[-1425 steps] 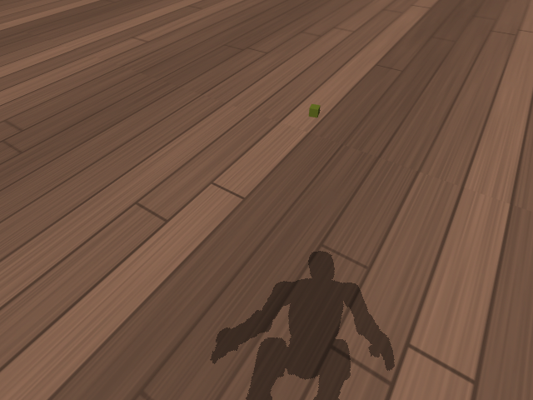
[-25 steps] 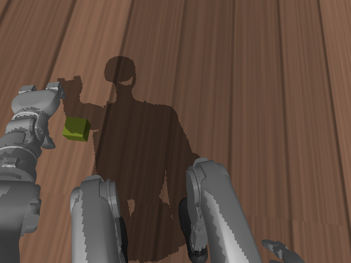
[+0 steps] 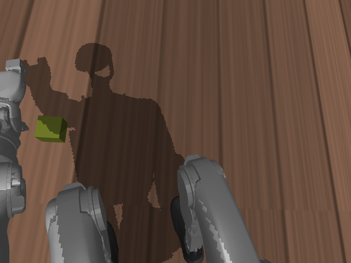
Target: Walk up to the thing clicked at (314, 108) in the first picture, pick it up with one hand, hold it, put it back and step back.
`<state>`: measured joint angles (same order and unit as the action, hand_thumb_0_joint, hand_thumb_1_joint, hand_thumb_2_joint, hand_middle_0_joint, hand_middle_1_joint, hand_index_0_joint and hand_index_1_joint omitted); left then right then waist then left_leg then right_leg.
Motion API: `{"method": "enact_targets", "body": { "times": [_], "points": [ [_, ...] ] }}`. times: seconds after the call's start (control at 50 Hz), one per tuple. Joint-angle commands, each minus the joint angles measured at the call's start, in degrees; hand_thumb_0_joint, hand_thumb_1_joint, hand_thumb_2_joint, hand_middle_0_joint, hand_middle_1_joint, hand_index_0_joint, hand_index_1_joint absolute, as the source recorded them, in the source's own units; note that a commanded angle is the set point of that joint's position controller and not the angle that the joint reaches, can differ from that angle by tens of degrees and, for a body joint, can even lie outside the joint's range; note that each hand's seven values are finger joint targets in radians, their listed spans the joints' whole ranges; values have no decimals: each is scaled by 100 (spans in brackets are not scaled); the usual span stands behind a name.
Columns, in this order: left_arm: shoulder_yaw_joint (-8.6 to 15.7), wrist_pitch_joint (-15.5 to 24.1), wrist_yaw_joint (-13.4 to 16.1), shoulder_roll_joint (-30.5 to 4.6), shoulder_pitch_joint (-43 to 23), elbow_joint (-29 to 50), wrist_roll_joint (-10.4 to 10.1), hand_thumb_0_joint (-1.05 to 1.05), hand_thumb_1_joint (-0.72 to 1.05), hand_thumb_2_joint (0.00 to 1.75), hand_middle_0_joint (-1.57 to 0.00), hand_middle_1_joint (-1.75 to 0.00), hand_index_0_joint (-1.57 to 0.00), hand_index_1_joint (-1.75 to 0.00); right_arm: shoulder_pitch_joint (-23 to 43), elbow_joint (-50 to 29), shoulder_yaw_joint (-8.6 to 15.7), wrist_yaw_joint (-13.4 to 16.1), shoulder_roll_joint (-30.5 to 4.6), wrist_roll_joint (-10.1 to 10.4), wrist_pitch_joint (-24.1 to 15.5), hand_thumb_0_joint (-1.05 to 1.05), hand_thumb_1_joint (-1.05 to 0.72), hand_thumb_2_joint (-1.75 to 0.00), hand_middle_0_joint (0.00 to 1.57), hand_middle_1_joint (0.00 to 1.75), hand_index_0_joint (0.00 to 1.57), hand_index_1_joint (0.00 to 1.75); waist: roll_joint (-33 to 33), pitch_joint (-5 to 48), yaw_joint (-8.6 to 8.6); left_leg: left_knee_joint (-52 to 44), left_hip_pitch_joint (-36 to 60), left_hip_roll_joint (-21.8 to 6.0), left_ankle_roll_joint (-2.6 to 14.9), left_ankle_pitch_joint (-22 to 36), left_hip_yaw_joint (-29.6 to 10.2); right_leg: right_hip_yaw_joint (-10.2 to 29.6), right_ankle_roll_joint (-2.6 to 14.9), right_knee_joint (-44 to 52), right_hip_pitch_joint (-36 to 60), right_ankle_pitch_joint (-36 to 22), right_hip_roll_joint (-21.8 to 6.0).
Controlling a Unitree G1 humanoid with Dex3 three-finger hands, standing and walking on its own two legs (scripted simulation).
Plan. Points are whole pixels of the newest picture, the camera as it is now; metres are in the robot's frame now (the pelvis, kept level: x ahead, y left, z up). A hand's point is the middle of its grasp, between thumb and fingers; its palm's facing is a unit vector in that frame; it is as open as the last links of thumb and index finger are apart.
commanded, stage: home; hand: left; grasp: from above
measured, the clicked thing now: (52, 129) +0.50 +0.25 -0.31
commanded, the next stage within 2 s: none
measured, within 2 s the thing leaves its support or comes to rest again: neither
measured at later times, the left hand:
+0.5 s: hand out of the picture +0.34 +0.25 +0.04, palm faces -0.25 -0.63 -0.74, open 7.8 cm
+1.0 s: hand out of the picture +0.25 +0.21 +0.25, palm faces +0.15 -0.95 -0.27, open 7.4 cm
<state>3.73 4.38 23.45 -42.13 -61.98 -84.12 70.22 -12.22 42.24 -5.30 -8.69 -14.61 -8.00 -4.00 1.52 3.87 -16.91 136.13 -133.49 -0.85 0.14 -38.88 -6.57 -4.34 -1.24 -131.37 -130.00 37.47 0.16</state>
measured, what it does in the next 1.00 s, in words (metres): rises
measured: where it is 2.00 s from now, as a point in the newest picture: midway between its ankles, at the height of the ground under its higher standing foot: (151, 256)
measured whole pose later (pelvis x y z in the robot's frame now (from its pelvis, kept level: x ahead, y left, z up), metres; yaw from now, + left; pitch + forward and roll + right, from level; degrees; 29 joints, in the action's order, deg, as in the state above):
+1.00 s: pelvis +0.05 +0.00 +0.33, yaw +7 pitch +17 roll -3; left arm 2.0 -21.7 5.9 -13.9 13.5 -6.8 -0.9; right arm -13.5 32.2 -3.3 7.3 -11.5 2.5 -6.7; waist 2.3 10.6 -4.2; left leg 72.7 -59.5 -1.6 -0.5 -30.8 -3.8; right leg -3.8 -0.3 -68.9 -56.6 29.8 -0.1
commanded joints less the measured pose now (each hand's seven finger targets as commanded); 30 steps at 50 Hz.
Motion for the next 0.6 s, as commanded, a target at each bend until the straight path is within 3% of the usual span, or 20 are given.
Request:
{"method": "enact_targets", "body": {
  "times": [0.0,0.02,0.04,0.06,0.1,0.12,0.16,0.18,0.22,0.24,0.26,0.28,0.34,0.36,0.4,0.42,0.46,0.52,0.54,0.58],
  "points": [
    [129,-180,-405,-1159,-1122,919,-492,0,-18,94,-25,-71,-23,-69,-1236,-276,585,33,-1648,131,32,0,-89,-89,20,30,20,30,1258,4074,157,-1573,2847,151,244,1226,539,-326,316,1622,2762,-1434,206],
    [313,-179,-527,-1254,-821,1012,-581,0,-11,90,-24,-63,-22,-64,-1392,-206,657,35,-1690,134,82,0,-89,-89,20,30,20,30,1245,4103,203,-1608,2909,138,234,1343,540,-324,307,1663,2922,-1529,193],
    [336,-161,-654,-1154,-695,1185,-673,0,-3,90,-23,-59,-21,-61,-1426,-206,707,24,-1674,150,142,0,-89,-90,20,30,20,30,1234,4199,265,-1687,2917,135,216,1352,539,-320,331,1692,3056,-1513,197],
    [128,-113,-810,-781,-697,1567,-838,0,5,89,-23,-54,-21,-56,-1393,-333,734,20,-1648,195,168,0,-89,-90,20,30,20,30,1214,4274,285,-1723,3034,151,195,1452,536,-321,355,1781,3116,-1581,182],
    [334,-66,-1007,-1014,-469,2559,-1076,0,21,88,-22,-48,-21,-49,-1377,-487,863,27,-1622,293,238,0,-89,-90,20,30,20,30,1361,4833,575,-1957,3450,148,178,1601,545,-260,366,1917,3495,-1682,166],
    [77,-56,-1133,-605,-250,2948,-1312,0,29,85,-21,-42,-20,-43,-1346,-517,902,24,-1560,370,272,0,-89,-90,20,30,20,30,1513,4949,699,-2122,3666,170,126,1579,540,-240,412,1985,3438,-1582,151],
    [409,-81,-1198,-853,492,4048,-1715,0,45,89,-21,-40,-20,-41,-1230,-760,1018,77,-1576,452,336,0,-90,-90,20,30,20,30,1537,5462,970,-2383,4101,155,121,1640,557,-173,382,2187,3845,-1648,150],
    [501,-172,-1207,-655,1072,4107,-1957,0,53,87,-20,-36,-20,-37,-1200,-793,1046,116,-1583,508,364,0,-90,-90,20,30,20,30,1246,5085,963,-2539,4106,171,107,1552,457,-176,367,2316,3756,-1590,114],
    [425,-276,-1268,-382,1065,5009,-2300,0,69,88,-20,-33,-20,-33,-996,-929,1080,194,-1392,597,409,0,-90,-90,20,30,20,30,1151,5026,974,-2893,4263,130,138,1226,386,-126,335,2592,3824,-1403,133],
    [443,-342,-1290,-321,972,5244,-2443,0,77,86,-20,-30,-19,-30,-908,-921,1113,267,-1360,646,430,0,-90,-90,20,30,20,30,1084,4881,951,-3017,4301,138,151,1054,314,-108,335,2747,3758,-1291,132],
    [326,-407,-1336,-50,1244,5101,-2590,0,84,88,-20,-30,-20,-30,-832,-880,1101,303,-1247,669,430,0,-90,-90,20,30,20,30,957,4528,917,-3171,4220,119,164,906,287,-92,310,2868,3794,-1203,131],
    [366,-448,-1361,0,1385,5323,-2798,0,88,89,-20,-30,-20,-30,-775,-916,1136,363,-1249,678,417,0,-90,-90,20,30,20,30,705,4405,932,-3245,4174,118,196,665,301,-74,295,3096,3894,-984,140],
    [-46,-624,-1506,633,2159,5596,-3301,0,90,90,-20,-30,-20,-30,-498,-993,1142,504,-1108,728,321,0,-90,-90,20,30,20,30,608,4029,958,-3728,4391,101,202,266,360,44,265,3584,4297,-610,127],
    [34,-692,-1538,552,2172,5853,-3479,0,90,90,-20,-30,-20,-30,-432,-1023,1161,558,-1145,745,293,0,-90,-90,20,30,20,30,637,4035,1034,-3868,4588,85,195,152,343,69,272,3717,4378,-502,126],
    [-223,-869,-1643,895,2636,5897,-3782,0,90,90,-20,-30,-20,-30,-244,-1097,1133,655,-1106,799,232,0,-90,-90,20,30,20,30,585,3781,1014,-4206,4924,47,170,30,274,67,263,3935,4495,-439,133],
    [-266,-907,-1658,972,2601,6322,-3964,0,90,91,-20,-31,-20,-31,-179,-1137,1113,717,-1107,828,188,0,-90,-90,20,30,20,30,686,3819,1013,-4367,5132,49,159,44,247,79,266,4053,4577,-477,109],
    [-178,-1051,-1651,971,2991,6484,-4292,0,91,91,-20,-31,-20,-31,-34,-1156,1051,839,-1060,883,94,0,-90,-90,20,30,20,30,538,3617,1057,-4606,5384,55,159,3,218,119,256,4346,4839,-445,108],
    [-331,-1232,-1658,1367,3741,6620,-4714,0,90,91,-20,-30,-20,-30,205,-1194,961,981,-933,940,-59,0,-90,-90,20,30,20,30,509,3043,1031,-5045,5712,51,136,-24,227,169,264,4770,5085,-377,102],
    [-159,-1282,-1636,1267,3816,6726,-4858,0,90,90,-20,-30,-20,-30,248,-1196,949,1020,-943,954,-93,0,-90,-90,20,30,20,30,502,3067,1070,-5169,5883,55,135,33,191,186,265,4853,5204,-424,77],
    [-156,-1371,-1636,1334,4077,7144,-5121,0,90,90,-20,-30,-20,-30,353,-1309,908,1090,-883,989,-147,0,-90,-90,20,30,20,30,631,3200,1102,-5418,6313,54,121,290,207,208,263,5031,5552,-629,70]
  ]
}}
